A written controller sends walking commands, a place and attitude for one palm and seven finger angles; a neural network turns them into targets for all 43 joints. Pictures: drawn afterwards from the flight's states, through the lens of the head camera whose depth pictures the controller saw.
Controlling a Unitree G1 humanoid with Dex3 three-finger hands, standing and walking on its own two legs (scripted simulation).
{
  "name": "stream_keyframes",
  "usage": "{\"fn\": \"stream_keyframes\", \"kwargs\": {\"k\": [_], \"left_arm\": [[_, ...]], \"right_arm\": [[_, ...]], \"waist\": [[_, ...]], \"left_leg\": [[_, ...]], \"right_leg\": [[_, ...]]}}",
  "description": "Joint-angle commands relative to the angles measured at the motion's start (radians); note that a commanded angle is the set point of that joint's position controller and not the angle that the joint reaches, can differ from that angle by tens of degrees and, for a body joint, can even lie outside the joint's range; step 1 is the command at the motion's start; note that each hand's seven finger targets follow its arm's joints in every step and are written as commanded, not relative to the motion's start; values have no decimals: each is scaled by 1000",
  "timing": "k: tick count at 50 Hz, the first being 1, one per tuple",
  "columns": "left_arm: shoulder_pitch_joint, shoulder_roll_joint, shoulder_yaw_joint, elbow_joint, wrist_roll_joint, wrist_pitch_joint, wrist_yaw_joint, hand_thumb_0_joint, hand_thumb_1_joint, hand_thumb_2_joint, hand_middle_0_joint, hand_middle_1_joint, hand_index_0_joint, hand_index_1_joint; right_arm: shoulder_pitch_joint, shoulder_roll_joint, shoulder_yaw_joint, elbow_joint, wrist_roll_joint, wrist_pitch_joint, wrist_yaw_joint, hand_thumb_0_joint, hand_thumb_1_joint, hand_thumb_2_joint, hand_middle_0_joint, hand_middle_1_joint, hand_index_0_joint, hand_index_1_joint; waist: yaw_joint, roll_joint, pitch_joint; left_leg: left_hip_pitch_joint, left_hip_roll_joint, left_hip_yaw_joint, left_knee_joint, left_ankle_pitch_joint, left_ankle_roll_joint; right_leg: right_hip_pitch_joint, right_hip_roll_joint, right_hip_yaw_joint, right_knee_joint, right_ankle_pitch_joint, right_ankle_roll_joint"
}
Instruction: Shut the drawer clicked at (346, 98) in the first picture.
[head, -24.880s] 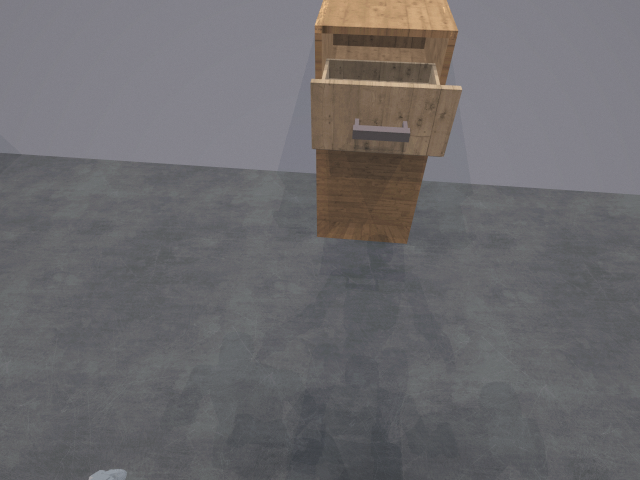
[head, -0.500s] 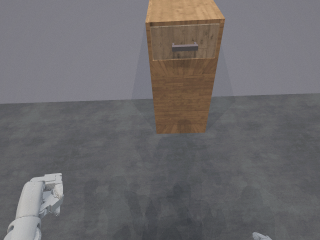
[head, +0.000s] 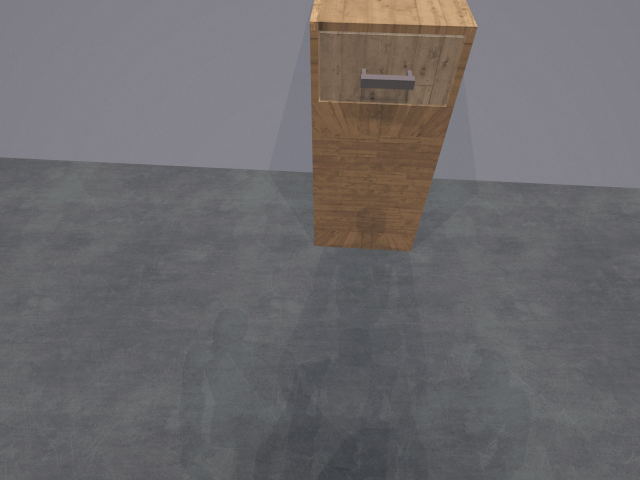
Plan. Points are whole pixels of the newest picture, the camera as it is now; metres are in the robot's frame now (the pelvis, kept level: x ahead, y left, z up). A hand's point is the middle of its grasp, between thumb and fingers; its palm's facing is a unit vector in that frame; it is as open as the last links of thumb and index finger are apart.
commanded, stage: let the arm hang, fingers relaxed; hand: left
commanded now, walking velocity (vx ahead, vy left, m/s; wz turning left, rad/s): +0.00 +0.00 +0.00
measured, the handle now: (386, 77) +1.02 -0.10 -0.03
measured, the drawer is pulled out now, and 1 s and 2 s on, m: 0.00 0.00 0.00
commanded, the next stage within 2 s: look to check the result in 0.48 s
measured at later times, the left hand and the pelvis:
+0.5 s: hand out of the picture -0.02 +0.17 -0.17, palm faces +0.02 -0.99 -0.17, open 7.3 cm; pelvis +0.00 +0.01 +0.00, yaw -1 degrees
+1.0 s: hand out of the picture -0.02 +0.17 -0.18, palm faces +0.02 -0.99 -0.14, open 7.4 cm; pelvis +0.01 +0.03 +0.00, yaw -2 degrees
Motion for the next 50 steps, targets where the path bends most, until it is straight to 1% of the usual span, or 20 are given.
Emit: {"fn": "stream_keyframes", "kwargs": {"k": [1, 3, 6, 7, 9, 10, 12, 14, 17, 21, 27, 28, 31, 34, 37, 42, 45, 46, 49, 50], "left_arm": [[35, 93, 18, 0, -4, -25, 12, 0, 900, 900, -200, -300, -200, -300], [43, 81, 18, 14, -5, -26, 14, 0, 900, 900, -200, -300, -200, -300], [48, 71, 17, 30, -6, -26, 17, 0, 900, 900, -200, -300, -200, -300], [52, 62, 17, 35, -6, -26, 17, 0, 900, 900, -200, -300, -200, -300], [59, 57, 17, 41, -6, -26, 17, 0, 900, 900, -200, -300, -200, -300], [59, 57, 18, 39, -6, -26, 18, 0, 900, 900, -200, -300, -200, -300], [68, 55, 18, 43, -6, -27, 20, 0, 900, 900, -200, -300, -200, -300], [66, 51, 19, 39, -6, -26, 20, 0, 900, 900, -200, -300, -200, -300], [71, 49, 20, 39, -6, -26, 22, 0, 900, 900, -200, -300, -200, -300], [80, 41, 21, 37, -6, -30, 24, 0, 900, 900, -200, -300, -200, -300], [89, 36, 20, 41, -6, -29, 25, 0, 900, 900, -200, -300, -200, -300], [86, 35, 19, 41, -6, -28, 25, 0, 900, 900, -200, -300, -200, -300], [93, 32, 21, 43, -5, -30, 27, 0, 900, 900, -200, -300, -200, -300], [94, 29, 19, 47, -5, -29, 26, 0, 900, 900, -200, -300, -200, -300], [96, 31, 20, 49, -4, -30, 26, 0, 900, 900, -200, -300, -200, -300], [99, 26, 17, 51, -4, -30, 27, 0, 900, 900, -200, -300, -200, -300], [101, 27, 18, 51, -4, -31, 26, 0, 900, 900, -200, -300, -200, -300], [102, 28, 17, 51, -3, -31, 27, 0, 900, 900, -200, -300, -200, -300], [97, 30, 17, 51, -4, -30, 26, 0, 900, 900, -200, -300, -200, -300], [102, 27, 18, 50, -4, -32, 26, 0, 900, 900, -200, -300, -200, -300]], "right_arm": [[84, -61, -3, 7, 5, -15, 0, 0, -900, -900, 200, 300, 200, 300], [91, -49, -1, 24, 3, -18, -1, 0, -900, -900, 200, 300, 200, 300], [110, -40, 0, 40, 4, -18, -3, 0, -900, -900, 200, 300, 200, 300], [109, -35, 1, 44, 3, -18, -4, 0, -900, -900, 200, 300, 200, 300], [119, -30, 2, 51, 2, -18, -5, 0, -900, -900, 200, 300, 200, 300], [128, -26, 1, 53, 2, -18, -4, 0, -900, -900, 200, 300, 200, 300], [136, -20, 0, 55, 2, -17, -4, 0, -900, -900, 200, 300, 200, 300], [148, -15, 0, 60, 2, -16, -3, 0, -900, -900, 200, 300, 200, 300], [165, -9, -1, 64, 2, -16, -3, 0, -900, -900, 200, 300, 200, 300], [177, -5, -1, 68, 3, -21, -3, 0, -900, -900, 200, 300, 200, 300], [186, 2, 0, 74, 3, -22, -5, 0, -900, -900, 200, 300, 200, 300], [186, 1, 1, 75, 3, -23, -5, 0, -900, -900, 200, 300, 200, 300], [187, -1, -1, 73, 5, -27, -7, 0, -900, -900, 200, 300, 200, 300], [181, 0, 0, 74, 4, -27, -7, 0, -900, -900, 200, 300, 200, 300], [182, 0, 0, 75, 5, -28, -7, 0, -900, -900, 200, 300, 200, 300], [174, -4, 0, 72, 5, -26, -7, 0, -900, -900, 200, 300, 200, 300], [167, -9, 1, 72, 5, -30, -7, 0, -900, -900, 200, 300, 200, 300], [168, -9, -1, 69, 6, -29, -7, 0, -900, -900, 200, 300, 200, 300], [164, -10, 0, 73, 6, -30, -7, 0, -900, -900, 200, 300, 200, 300], [163, -11, 1, 71, 6, -32, -7, 0, -900, -900, 200, 300, 200, 300]], "waist": [[-18, -19, 1], [-18, -3, 4], [-16, -11, 28], [-15, 6, 38], [-15, -3, 47], [-17, 7, 47], [-16, -14, 44], [-18, -13, 58], [-19, -23, 53], [-18, -28, 32], [-21, -17, 50], [-21, -4, 51], [-19, -9, 24], [-21, -2, 48], [-22, -17, 37], [-24, -5, 57], [-22, -4, 36], [-22, -20, 33], [-22, -17, 44], [-22, -15, 34]], "left_leg": [[32, 93, -89, -97, 61, 24], [35, 89, -88, -101, 57, 25], [19, 88, -89, -106, 58, 24], [17, 88, -86, -109, 47, 24], [13, 86, -87, -110, 41, 25], [9, 85, -87, -112, 33, 25], [12, 85, -83, -107, 27, 25], [0, 82, -85, -109, 11, 26], [-3, 84, -87, -110, 3, 28], [9, 85, -89, -104, 42, 30], [5, 88, -91, -110, 32, 33], [5, 88, -93, -113, 35, 33], [22, 92, -95, -107, 71, 36], [21, 91, -97, -114, 54, 37], [24, 92, -94, -111, 66, 37], [30, 91, -94, -115, 53, 36], [42, 92, -95, -113, 75, 38], [47, 95, -94, -108, 86, 39], [40, 93, -95, -114, 80, 39], [48, 94, -93, -110, 102, 40]], "right_leg": [[-37, -125, 124, -126, 42, 1], [-34, -127, 127, -127, 44, -1], [-36, -123, 125, -124, 39, -2], [-44, -123, 128, -126, 33, -2], [-47, -123, 131, -125, 31, -2], [-47, -123, 131, -125, 25, -2], [-52, -124, 129, -126, 13, -3], [-62, -122, 133, -126, -4, -3], [-64, -121, 128, -120, -13, -3], [-50, -119, 127, -104, 28, -3], [-65, -119, 126, -99, 24, -1], [-64, -118, 126, -95, 30, -1], [-47, -119, 122, -86, 59, 1], [-64, -118, 125, -89, 50, 2], [-53, -120, 121, -88, 61, 3], [-75, -119, 127, -90, 49, 5], [-59, -120, 128, -86, 73, 6], [-59, -117, 126, -82, 76, 6], [-60, -120, 125, -84, 73, 9], [-53, -121, 125, -83, 90, 9]]}}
